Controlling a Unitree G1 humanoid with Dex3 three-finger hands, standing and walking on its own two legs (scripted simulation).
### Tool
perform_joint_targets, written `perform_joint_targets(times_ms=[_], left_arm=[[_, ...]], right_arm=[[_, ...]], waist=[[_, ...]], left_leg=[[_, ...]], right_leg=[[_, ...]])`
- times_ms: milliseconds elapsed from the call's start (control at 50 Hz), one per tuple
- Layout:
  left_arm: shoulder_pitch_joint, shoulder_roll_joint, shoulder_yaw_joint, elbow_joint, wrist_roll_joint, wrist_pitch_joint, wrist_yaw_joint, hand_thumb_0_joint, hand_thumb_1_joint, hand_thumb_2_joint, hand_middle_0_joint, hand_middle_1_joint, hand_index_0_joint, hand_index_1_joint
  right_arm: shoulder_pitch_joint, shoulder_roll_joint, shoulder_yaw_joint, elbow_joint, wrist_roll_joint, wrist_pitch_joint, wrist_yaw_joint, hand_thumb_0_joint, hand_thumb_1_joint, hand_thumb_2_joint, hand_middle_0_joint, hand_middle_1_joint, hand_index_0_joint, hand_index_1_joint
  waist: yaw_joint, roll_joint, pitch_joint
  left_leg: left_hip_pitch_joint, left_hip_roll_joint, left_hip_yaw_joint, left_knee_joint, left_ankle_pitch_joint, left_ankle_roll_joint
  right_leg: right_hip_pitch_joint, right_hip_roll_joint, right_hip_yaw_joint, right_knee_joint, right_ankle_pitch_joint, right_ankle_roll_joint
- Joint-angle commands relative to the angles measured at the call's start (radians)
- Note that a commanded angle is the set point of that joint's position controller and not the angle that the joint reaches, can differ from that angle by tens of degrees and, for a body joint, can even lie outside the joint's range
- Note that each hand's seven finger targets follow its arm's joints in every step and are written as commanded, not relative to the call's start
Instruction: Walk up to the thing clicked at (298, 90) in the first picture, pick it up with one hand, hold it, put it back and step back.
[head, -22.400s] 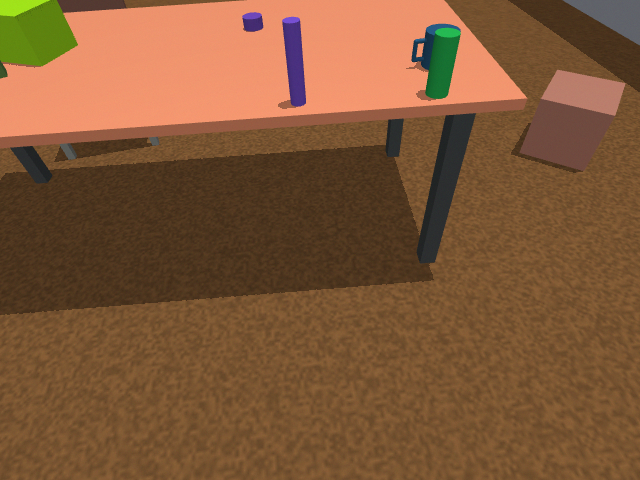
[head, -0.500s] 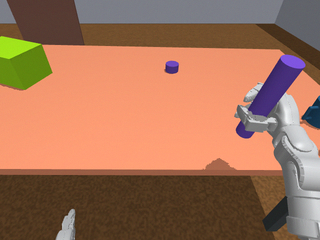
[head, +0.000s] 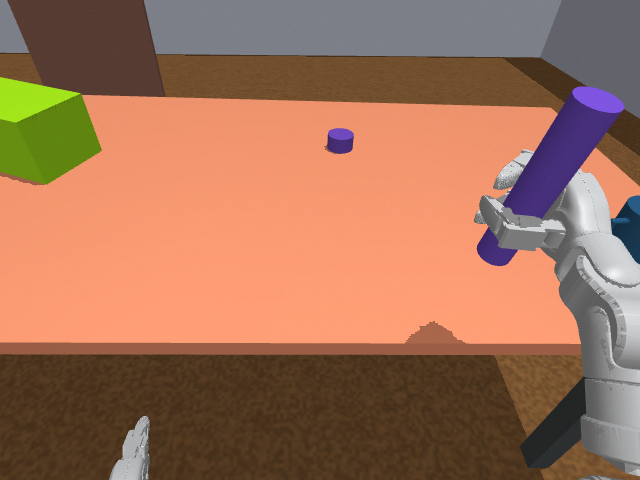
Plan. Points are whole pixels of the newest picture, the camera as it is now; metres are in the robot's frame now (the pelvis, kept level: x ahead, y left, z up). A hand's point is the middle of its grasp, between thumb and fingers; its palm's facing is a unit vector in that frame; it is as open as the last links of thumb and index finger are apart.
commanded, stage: hold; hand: right
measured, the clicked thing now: (535, 190) +0.34 -0.18 +0.26
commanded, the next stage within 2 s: none
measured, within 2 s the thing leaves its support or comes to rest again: neither
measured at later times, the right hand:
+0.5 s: hand (526, 195) +0.33 -0.17 +0.26, palm faces +0.07 +1.00 -0.04, open 5.3 cm
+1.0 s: hand (531, 190) +0.33 -0.17 +0.27, palm faces +0.08 +1.00 -0.03, open 5.3 cm
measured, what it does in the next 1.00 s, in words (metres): stands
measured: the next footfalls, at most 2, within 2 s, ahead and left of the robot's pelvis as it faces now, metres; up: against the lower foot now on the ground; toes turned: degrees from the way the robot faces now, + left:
none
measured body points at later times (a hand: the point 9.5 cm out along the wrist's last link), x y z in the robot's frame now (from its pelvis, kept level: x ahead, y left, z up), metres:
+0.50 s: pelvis +0.00 +0.00 +0.00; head -0.04 +0.03 +0.45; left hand +0.17 +0.25 -0.08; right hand +0.32 -0.22 +0.26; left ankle +0.00 +0.13 -0.73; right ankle +0.02 -0.15 -0.73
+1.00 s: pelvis +0.00 +0.00 +0.00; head -0.05 +0.04 +0.45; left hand +0.17 +0.25 -0.08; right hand +0.32 -0.22 +0.27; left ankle +0.00 +0.13 -0.73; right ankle +0.02 -0.15 -0.73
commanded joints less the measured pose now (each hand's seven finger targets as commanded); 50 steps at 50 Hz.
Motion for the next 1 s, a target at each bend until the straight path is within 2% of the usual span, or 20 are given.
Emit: perform_joint_targets(times_ms=[0, 40, 120, 180, 200, 260, 320, 360, 400, 440, 500, 580, 600, 620, 720, 740, 860, 880, 900, 980], left_arm=[[-0.133, 0.117, 0.038, -0.160, -0.002, -0.063, 0.008, 0.000, -0.533, 0.039, -0.046, -0.055, -0.050, -0.050], [-0.146, 0.127, 0.037, -0.173, -0.002, -0.068, 0.007, 0.000, -0.537, 0.042, -0.046, -0.053, -0.049, -0.050], [-0.140, 0.093, 0.011, -0.139, -0.001, -0.069, 0.003, 0.000, -0.541, 0.044, -0.048, -0.054, -0.050, -0.052], [-0.143, 0.147, 0.054, -0.133, -0.001, -0.072, 0.006, 0.000, -0.539, 0.043, -0.046, -0.053, -0.049, -0.050], [-0.135, 0.122, 0.028, -0.127, -0.001, -0.070, 0.000, 0.000, -0.542, 0.045, -0.047, -0.053, -0.048, -0.051], [-0.156, 0.152, 0.059, -0.169, -0.003, -0.079, 0.005, 0.000, -0.541, 0.044, -0.048, -0.053, -0.050, -0.051], [-0.127, 0.097, 0.008, -0.121, -0.006, -0.073, -0.003, 0.000, -0.543, 0.046, -0.048, -0.053, -0.049, -0.052], [-0.164, 0.146, 0.048, -0.155, -0.005, -0.082, 0.004, 0.000, -0.549, 0.050, -0.049, -0.052, -0.048, -0.053], [-0.143, 0.111, 0.008, -0.142, -0.004, -0.080, -0.003, 0.000, -0.550, 0.049, -0.049, -0.052, -0.048, -0.053], [-0.154, 0.127, 0.029, -0.128, -0.007, -0.083, 0.000, 0.000, -0.550, 0.050, -0.049, -0.052, -0.048, -0.053], [-0.141, 0.139, 0.035, -0.155, -0.004, -0.087, -0.001, 0.000, -0.545, 0.046, -0.049, -0.053, -0.050, -0.051], [-0.151, 0.126, 0.020, -0.135, -0.007, -0.090, -0.005, 0.000, -0.546, 0.046, -0.049, -0.053, -0.050, -0.051], [-0.150, 0.130, 0.025, -0.143, -0.007, -0.092, -0.005, 0.000, -0.548, 0.049, -0.051, -0.053, -0.051, -0.053], [-0.169, 0.119, 0.006, -0.156, -0.007, -0.096, -0.005, 0.000, -0.547, 0.048, -0.050, -0.054, -0.051, -0.053], [-0.149, 0.117, 0.008, -0.123, -0.008, -0.097, -0.006, 0.000, -0.548, 0.048, -0.049, -0.054, -0.050, -0.053], [-0.162, 0.146, 0.036, -0.126, -0.007, -0.100, -0.002, 0.000, -0.541, 0.043, -0.049, -0.053, -0.051, -0.050], [-0.150, 0.131, 0.022, -0.160, -0.008, -0.104, -0.007, 0.000, -0.548, 0.049, -0.048, -0.051, -0.049, -0.051], [-0.155, 0.105, -0.011, -0.152, -0.008, -0.103, -0.008, 0.000, -0.545, 0.049, -0.047, -0.052, -0.048, -0.051], [-0.139, 0.122, 0.013, -0.142, -0.008, -0.103, -0.005, 0.000, -0.546, 0.049, -0.047, -0.052, -0.048, -0.051], [-0.149, 0.130, 0.011, -0.157, -0.006, -0.099, -0.008, 0.000, -0.553, 0.054, -0.047, -0.051, -0.046, -0.052]], right_arm=[[-0.467, -0.212, -0.080, -0.250, 0.019, -0.070, -0.002, 0.000, -0.663, -1.347, 1.434, 1.468, 1.439, 1.468], [-0.468, -0.198, -0.060, -0.250, 0.019, -0.060, 0.002, 0.000, -0.672, -1.332, 1.426, 1.453, 1.429, 1.453], [-0.475, -0.216, -0.079, -0.274, 0.021, -0.042, 0.005, 0.000, -0.659, -1.344, 1.425, 1.461, 1.431, 1.461], [-0.469, -0.234, -0.095, -0.265, 0.024, -0.023, 0.007, 0.000, -0.637, -1.340, 1.421, 1.460, 1.427, 1.460], [-0.466, -0.227, -0.086, -0.276, 0.023, -0.019, 0.011, 0.000, -0.642, -1.333, 1.414, 1.450, 1.419, 1.450], [-0.487, -0.236, -0.099, -0.297, 0.030, -0.011, 0.009, 0.000, -0.643, -1.336, 1.413, 1.451, 1.419, 1.451], [-0.494, -0.232, -0.091, -0.293, 0.031, 0.006, 0.014, 0.000, -0.629, -1.343, 1.415, 1.459, 1.423, 1.459], [-0.490, -0.229, -0.088, -0.288, 0.032, 0.016, 0.013, 0.000, -0.629, -1.333, 1.405, 1.446, 1.412, 1.446], [-0.485, -0.224, -0.087, -0.301, 0.032, 0.027, 0.017, 0.000, -0.640, -1.326, 1.402, 1.439, 1.408, 1.439], [-0.492, -0.254, -0.108, -0.298, 0.036, 0.039, 0.019, 0.000, -0.636, -1.325, 1.401, 1.438, 1.408, 1.438], [-0.506, -0.248, -0.112, -0.312, 0.038, 0.051, 0.018, 0.000, -0.651, -1.331, 1.410, 1.445, 1.416, 1.445], [-0.528, -0.249, -0.107, -0.310, 0.042, 0.069, 0.020, 0.000, -0.638, -1.340, 1.412, 1.454, 1.420, 1.454], [-0.535, -0.231, -0.090, -0.305, 0.041, 0.072, 0.020, 0.000, -0.642, -1.331, 1.403, 1.441, 1.410, 1.441], [-0.524, -0.227, -0.092, -0.309, 0.042, 0.080, 0.018, 0.000, -0.651, -1.333, 1.409, 1.445, 1.415, 1.445], [-0.511, -0.233, -0.096, -0.255, 0.038, 0.102, 0.018, 0.000, -0.642, -1.330, 1.406, 1.443, 1.412, 1.443], [-0.516, -0.239, -0.104, -0.263, 0.041, 0.104, 0.017, 0.000, -0.618, -1.334, 1.406, 1.450, 1.415, 1.450], [-0.553, -0.260, -0.120, -0.326, 0.045, 0.092, 0.008, 0.000, -0.609, -1.335, 1.409, 1.453, 1.419, 1.453], [-0.542, -0.261, -0.120, -0.316, 0.044, 0.096, 0.007, 0.000, -0.619, -1.333, 1.414, 1.453, 1.422, 1.453], [-0.500, -0.247, -0.121, -0.302, 0.044, 0.099, 0.008, 0.000, -0.607, -1.328, 1.405, 1.447, 1.415, 1.447], [-0.519, -0.257, -0.113, -0.324, 0.035, 0.096, 0.008, 0.000, -0.595, -1.333, 1.404, 1.451, 1.415, 1.451]], waist=[[-0.002, 0.070, -0.208], [0.003, 0.067, -0.196], [-0.008, 0.063, -0.210], [-0.002, 0.056, -0.211], [-0.004, 0.049, -0.206], [0.000, 0.081, -0.238], [-0.009, 0.043, -0.210], [-0.004, 0.079, -0.217], [-0.004, 0.066, -0.219], [-0.005, 0.062, -0.194], [-0.001, 0.076, -0.245], [-0.011, 0.049, -0.208], [0.001, 0.063, -0.209], [-0.013, 0.072, -0.211], [-0.002, 0.066, -0.176], [-0.003, 0.070, -0.180], [-0.008, 0.077, -0.230], [-0.019, 0.075, -0.209], [-0.012, 0.068, -0.218], [-0.017, 0.057, -0.229]], left_leg=[[-0.026, -0.026, 0.063, -0.114, 0.214, -0.003], [-0.039, -0.028, 0.066, -0.113, 0.205, 0.000], [-0.025, -0.023, 0.063, -0.114, 0.209, -0.004], [-0.035, -0.028, 0.068, -0.112, 0.202, -0.002], [-0.035, -0.027, 0.069, -0.113, 0.191, 0.001], [-0.022, -0.027, 0.069, -0.114, 0.207, -0.001], [-0.032, -0.027, 0.069, -0.107, 0.227, 0.002], [-0.031, -0.029, 0.071, -0.108, 0.217, -0.001], [-0.027, -0.025, 0.069, -0.111, 0.222, -0.003], [-0.042, -0.026, 0.069, -0.118, 0.174, -0.002], [-0.020, -0.025, 0.071, -0.109, 0.235, -0.003], [-0.034, -0.030, 0.076, -0.107, 0.208, 0.003], [-0.038, -0.029, 0.074, -0.110, 0.207, 0.002], [-0.032, -0.029, 0.074, -0.111, 0.202, 0.000], [-0.053, -0.024, 0.071, -0.122, 0.162, -0.002], [-0.054, -0.029, 0.076, -0.121, 0.155, -0.001], [-0.033, -0.027, 0.075, -0.114, 0.180, 0.001], [-0.036, -0.025, 0.072, -0.115, 0.175, 0.000], [-0.034, -0.027, 0.073, -0.110, 0.193, 0.001], [-0.031, -0.031, 0.078, -0.102, 0.202, 0.005]], right_leg=[[0.130, 0.029, -0.043, -0.065, 0.166, -0.042], [0.133, 0.027, -0.041, -0.066, 0.160, -0.041], [0.118, 0.035, -0.045, -0.054, 0.160, -0.044], [0.124, 0.032, -0.042, -0.065, 0.153, -0.042], [0.121, 0.032, -0.040, -0.067, 0.147, -0.041], [0.133, 0.031, -0.039, -0.060, 0.164, -0.042], [0.124, 0.032, -0.039, -0.056, 0.186, -0.041], [0.125, 0.033, -0.039, -0.055, 0.175, -0.042], [0.126, 0.035, -0.040, -0.052, 0.176, -0.045], [0.107, 0.037, -0.039, -0.061, 0.132, -0.045], [0.139, 0.034, -0.039, -0.049, 0.194, -0.043], [0.124, 0.030, -0.033, -0.057, 0.180, -0.039], [0.127, 0.032, -0.035, -0.055, 0.173, -0.042], [0.123, 0.033, -0.037, -0.055, 0.167, -0.042], [0.103, 0.039, -0.038, -0.063, 0.122, -0.047], [0.108, 0.036, -0.034, -0.068, 0.117, -0.045], [0.122, 0.036, -0.035, -0.057, 0.147, -0.044], [0.108, 0.039, -0.037, -0.052, 0.141, -0.045], [0.120, 0.035, -0.035, -0.055, 0.158, -0.045], [0.118, 0.032, -0.033, -0.055, 0.179, -0.038]])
